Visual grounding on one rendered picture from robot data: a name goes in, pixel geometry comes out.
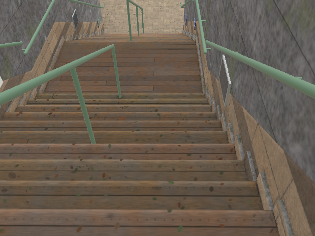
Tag stairs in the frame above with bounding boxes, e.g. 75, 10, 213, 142
70, 32, 194, 41
0, 93, 280, 236

